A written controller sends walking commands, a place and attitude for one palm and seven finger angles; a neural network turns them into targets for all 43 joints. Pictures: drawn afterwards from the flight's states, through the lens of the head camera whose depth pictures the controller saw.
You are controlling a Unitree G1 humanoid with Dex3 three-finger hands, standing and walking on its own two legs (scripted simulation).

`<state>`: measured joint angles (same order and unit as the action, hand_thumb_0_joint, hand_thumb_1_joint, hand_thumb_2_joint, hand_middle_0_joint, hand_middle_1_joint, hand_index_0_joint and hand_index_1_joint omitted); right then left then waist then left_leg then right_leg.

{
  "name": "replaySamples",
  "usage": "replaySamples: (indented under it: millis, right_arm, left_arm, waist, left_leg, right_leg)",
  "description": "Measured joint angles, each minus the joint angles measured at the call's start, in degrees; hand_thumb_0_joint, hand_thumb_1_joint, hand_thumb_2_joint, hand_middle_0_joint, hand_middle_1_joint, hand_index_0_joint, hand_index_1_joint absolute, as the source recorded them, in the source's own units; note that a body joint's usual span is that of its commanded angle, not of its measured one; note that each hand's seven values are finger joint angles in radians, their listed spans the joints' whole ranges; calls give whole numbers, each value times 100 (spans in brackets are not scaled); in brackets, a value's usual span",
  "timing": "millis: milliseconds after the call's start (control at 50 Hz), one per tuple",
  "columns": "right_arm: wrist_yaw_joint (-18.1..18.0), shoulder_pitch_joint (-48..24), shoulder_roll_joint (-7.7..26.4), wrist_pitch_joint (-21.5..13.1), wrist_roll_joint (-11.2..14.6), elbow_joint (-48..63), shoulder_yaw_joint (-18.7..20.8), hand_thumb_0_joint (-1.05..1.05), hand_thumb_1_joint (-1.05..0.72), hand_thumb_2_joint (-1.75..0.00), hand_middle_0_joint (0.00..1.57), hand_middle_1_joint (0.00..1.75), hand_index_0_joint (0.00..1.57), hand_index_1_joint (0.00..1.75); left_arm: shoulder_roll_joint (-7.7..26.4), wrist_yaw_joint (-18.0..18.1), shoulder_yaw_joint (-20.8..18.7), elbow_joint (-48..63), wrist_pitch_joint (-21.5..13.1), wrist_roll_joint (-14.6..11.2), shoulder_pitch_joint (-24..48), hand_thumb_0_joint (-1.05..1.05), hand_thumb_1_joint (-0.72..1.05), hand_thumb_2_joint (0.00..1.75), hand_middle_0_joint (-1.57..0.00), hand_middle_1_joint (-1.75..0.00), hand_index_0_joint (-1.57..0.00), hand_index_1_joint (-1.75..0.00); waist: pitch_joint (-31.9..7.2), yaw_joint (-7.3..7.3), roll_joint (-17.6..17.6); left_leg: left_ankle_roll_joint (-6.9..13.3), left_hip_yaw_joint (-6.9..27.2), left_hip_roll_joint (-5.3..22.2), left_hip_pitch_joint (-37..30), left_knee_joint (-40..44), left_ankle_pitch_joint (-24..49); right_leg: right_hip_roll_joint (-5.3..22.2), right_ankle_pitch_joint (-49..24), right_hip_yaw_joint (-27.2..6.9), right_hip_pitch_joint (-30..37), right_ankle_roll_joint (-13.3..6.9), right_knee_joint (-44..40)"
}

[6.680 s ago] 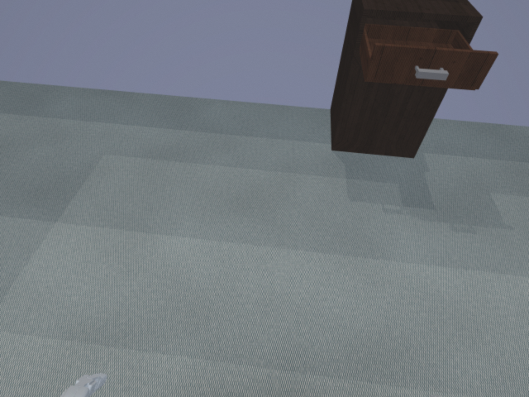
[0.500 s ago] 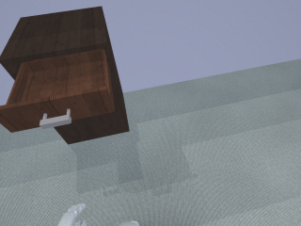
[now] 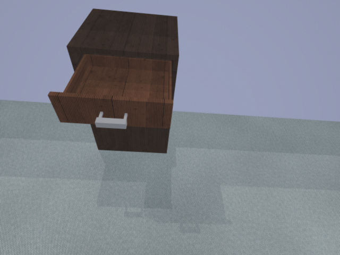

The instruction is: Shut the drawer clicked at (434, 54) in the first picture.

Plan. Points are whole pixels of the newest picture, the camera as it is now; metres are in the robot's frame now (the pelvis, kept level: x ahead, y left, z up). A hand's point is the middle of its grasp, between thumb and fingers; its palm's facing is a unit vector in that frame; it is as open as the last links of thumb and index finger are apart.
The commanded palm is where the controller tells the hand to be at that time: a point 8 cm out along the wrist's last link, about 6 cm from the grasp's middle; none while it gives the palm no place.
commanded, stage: take the last steps up to it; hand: left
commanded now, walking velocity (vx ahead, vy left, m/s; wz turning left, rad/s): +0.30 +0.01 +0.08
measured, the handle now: (112, 118) +0.57 +0.25 -0.09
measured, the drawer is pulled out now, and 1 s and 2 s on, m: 0.29 0.29 0.29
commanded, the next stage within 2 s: come to a stop and stand still in 0.80 s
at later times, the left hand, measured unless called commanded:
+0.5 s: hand (127, 219) +0.24 +0.13 -0.16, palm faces +0.01 -0.98 -0.21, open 7.4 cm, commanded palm none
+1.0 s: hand (118, 251) +0.16 +0.14 -0.19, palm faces +0.19 -0.97 -0.13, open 7.3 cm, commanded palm none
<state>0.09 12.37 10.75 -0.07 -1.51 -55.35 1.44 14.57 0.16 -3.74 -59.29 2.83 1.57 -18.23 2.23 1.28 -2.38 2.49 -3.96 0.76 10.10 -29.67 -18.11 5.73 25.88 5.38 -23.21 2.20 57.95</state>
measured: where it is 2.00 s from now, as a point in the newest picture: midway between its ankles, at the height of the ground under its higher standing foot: outside the picture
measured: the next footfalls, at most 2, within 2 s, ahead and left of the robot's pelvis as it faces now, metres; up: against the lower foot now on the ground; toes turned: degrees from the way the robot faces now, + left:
right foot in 0.46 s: +0.24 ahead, -0.14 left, +0.00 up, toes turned -6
left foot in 0.94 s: +0.33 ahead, +0.10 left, +0.00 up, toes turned +11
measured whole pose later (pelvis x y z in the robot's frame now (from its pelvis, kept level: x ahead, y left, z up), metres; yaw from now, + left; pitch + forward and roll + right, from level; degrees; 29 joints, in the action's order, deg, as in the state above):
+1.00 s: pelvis +0.25 +0.00 +0.00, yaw +3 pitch -1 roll -1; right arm -0.3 7.9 7.7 -2.2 -1.2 -59.4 1.0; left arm 7.9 1.6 -1.5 -66.6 -1.4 0.6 -23.1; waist 2.5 3.9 -2.3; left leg 1.8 -7.2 2.4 17.0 -31.5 -12.6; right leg 4.1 25.0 7.1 -9.0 1.4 34.0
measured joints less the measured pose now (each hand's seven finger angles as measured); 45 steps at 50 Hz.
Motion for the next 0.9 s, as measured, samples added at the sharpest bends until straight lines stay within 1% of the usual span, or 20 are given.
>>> replaySamples:
  millis: [40,80,140,220,300,360,400,440,460,480,520,540,560,600,640,680,740,820,900]
  right_arm:
    - [-39,164,-71,-65,18,-82,-39,1,-91,-90,20,30,20,30]
    - [-61,333,-135,-118,40,-196,-64,1,-91,-90,20,30,20,30]
    - [-80,595,-236,-176,66,-376,-79,1,-91,-90,20,30,20,30]
    - [-103,944,-363,-217,69,-608,-77,1,-91,-90,20,30,20,30]
    - [-122,1248,-419,-233,35,-816,-50,1,-91,-90,20,30,20,30]
    - [-126,1419,-406,-227,-1,-957,-19,1,-91,-90,20,30,20,30]
    - [-129,1508,-375,-214,-17,-1050,-2,1,-91,-90,20,30,20,30]
    - [-123,1609,-351,-201,-5,-1131,8,1,-91,-90,20,30,20,30]
    - [-109,1648,-351,-194,18,-1171,13,1,-91,-90,20,30,20,30]
    - [-96,1610,-337,-162,43,-1208,20,1,-91,-90,20,30,20,30]
    - [-75,1484,-286,-94,70,-1218,47,1,-91,-90,20,30,20,30]
    - [-68,1407,-251,-72,72,-1199,77,1,-91,-90,20,30,20,30]
    - [-64,1314,-207,-52,65,-1163,102,1,-91,-90,20,30,20,30]
    - [-63,1089,-117,-18,39,-1033,151,1,-91,-90,20,30,20,30]
    - [-59,833,-48,1,14,-871,185,1,-91,-90,19,30,20,30]
    - [-46,570,1,10,-5,-712,207,1,-91,-90,19,30,20,30]
    - [-5,215,25,11,-6,-528,215,1,-91,-90,19,30,20,30]
    - [54,-121,-15,-1,7,-407,178,1,-91,-90,19,30,19,30]
    - [75,-324,-95,-45,24,-371,113,1,-91,-90,19,30,20,30]
  left_arm:
    - [5,-51,14,-44,-64,5,40,1,91,90,-20,-29,-20,-30]
    - [-22,-75,40,-42,-134,2,92,1,91,90,-20,-29,-20,-30]
    - [-90,-76,73,-34,-188,-1,188,1,91,90,-20,-29,-20,-30]
    - [-200,-63,87,-42,-184,-13,360,1,91,90,-20,-29,-20,-30]
    - [-330,-73,98,-20,-176,-32,585,1,91,90,-20,-29,-20,-30]
    - [-430,-85,104,39,-213,-46,797,1,91,90,-20,-29,-20,-30]
    - [-492,-95,101,105,-276,-53,927,1,91,90,-20,-29,-20,-30]
    - [-525,-107,108,190,-402,-48,1015,1,91,90,-20,-29,-20,-30]
    - [-529,-102,110,228,-501,-34,1055,1,91,90,-20,-29,-20,-30]
    - [-558,-82,106,243,-595,-27,1103,0,91,90,-20,-29,-20,-30]
    - [-621,-54,131,247,-707,-63,1095,0,91,90,-20,-29,-20,-30]
    - [-652,-35,138,223,-723,-77,1039,0,91,90,-20,-29,-20,-30]
    - [-681,-9,144,186,-719,-85,959,0,91,90,-20,-29,-20,-30]
    - [-709,103,64,122,-728,-133,776,-1,93,90,-20,-29,-20,-30]
    - [-632,151,47,37,-726,-112,605,-2,95,90,-20,-30,-20,-30]
    - [-581,149,69,-72,-706,-79,408,-2,95,90,-20,-29,-20,-30]
    - [-578,116,119,-256,-670,-60,127,-1,95,90,-20,-29,-20,-30]
    - [-639,71,177,-451,-647,-43,-190,-1,93,90,-20,-29,-20,-30]
    - [-699,61,191,-590,-612,-24,-428,0,92,90,-20,-29,-20,-30]
  waist:
    - [-42,-32,24]
    - [-75,-44,52]
    - [-110,-75,71]
    - [-128,-162,71]
    - [-93,-310,130]
    - [-24,-444,222]
    - [23,-510,297]
    - [57,-523,359]
    - [78,-501,370]
    - [136,-482,416]
    - [204,-450,465]
    - [196,-414,470]
    - [167,-379,471]
    - [94,-328,493]
    - [28,-296,502]
    - [-30,-270,497]
    - [-81,-207,480]
    - [-110,-41,421]
    - [-88,152,319]
  left_leg:
    - [24,47,-47,-227,384,174]
    - [67,78,-102,-428,707,303]
    - [102,96,-192,-685,1044,394]
    - [102,86,-297,-976,1310,378]
    - [48,82,-318,-1204,1414,247]
    - [-44,93,-259,-1313,1339,49]
    - [-132,95,-184,-1350,1181,-156]
    - [-242,109,-78,-1285,751,-508]
    - [-257,126,-23,-1115,258,-747]
    - [-219,172,47,-807,-546,-950]
    - [-135,294,78,-72,-2268,-1069]
    - [-111,283,102,263,-2885,-941]
    - [-106,242,149,571,-3292,-760]
    - [-148,190,284,1110,-3591,-357]
    - [-226,150,412,1509,-3440,-56]
    - [-304,106,513,1772,-3112,170]
    - [-394,66,596,1924,-2510,427]
    - [-449,3,585,1748,-1605,530]
    - [-415,-92,441,1248,-733,423]
  right_leg:
    - [-10,-421,-65,-227,3,305]
    - [5,-714,-118,-384,37,354]
    - [35,-988,-194,-533,95,236]
    - [70,-1188,-222,-643,146,-49]
    - [67,-1164,-156,-596,117,-672]
    - [10,-1044,-81,-434,32,-1315]
    - [-67,-1056,-19,-241,-51,-1790]
    - [-181,-1270,74,105,-143,-2370]
    - [-219,-1492,109,220,-271,-2519]
    - [-263,-1488,174,206,-389,-2354]
    - [-301,-1260,310,359,-511,-2238]
    - [-317,-1197,352,497,-530,-2325]
    - [-334,-1187,381,641,-530,-2464]
    - [-385,-1272,440,914,-507,-2819]
    - [-431,-1354,484,1143,-526,-3149]
    - [-466,-1408,494,1310,-529,-3400]
    - [-506,-1428,483,1508,-503,-3654]
    - [-510,-1338,464,1692,-416,-3785]
    - [-424,-1084,450,1790,-256,-3626]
